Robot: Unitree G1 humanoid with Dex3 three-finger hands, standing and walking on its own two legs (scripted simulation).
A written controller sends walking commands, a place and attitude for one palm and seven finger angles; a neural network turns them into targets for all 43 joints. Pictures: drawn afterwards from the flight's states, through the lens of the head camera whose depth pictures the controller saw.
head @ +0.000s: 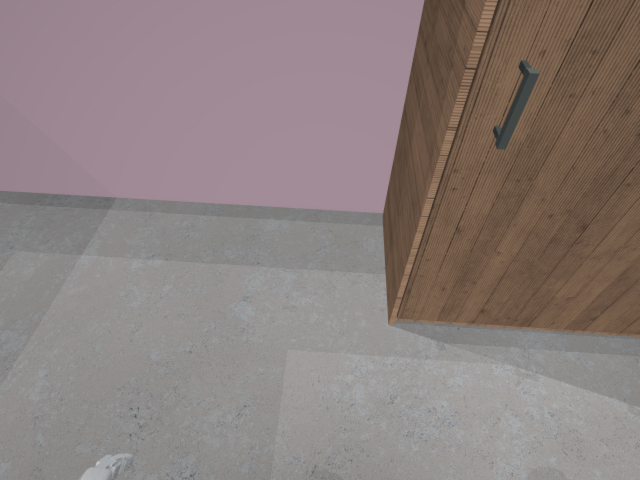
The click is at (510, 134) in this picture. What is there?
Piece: wardrobe's sliding door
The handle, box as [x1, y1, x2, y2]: [493, 60, 539, 149]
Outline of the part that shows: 525,60 521,60 519,64 519,68 524,76 501,129 499,126 494,126 493,132 497,140 495,143 497,148 505,149 539,73 536,69 532,69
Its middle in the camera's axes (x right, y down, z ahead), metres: +0.35 -0.24 +0.70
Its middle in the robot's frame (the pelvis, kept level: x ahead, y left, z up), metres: +0.72 -0.31 +0.11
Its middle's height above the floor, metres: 0.88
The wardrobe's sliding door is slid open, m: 0.00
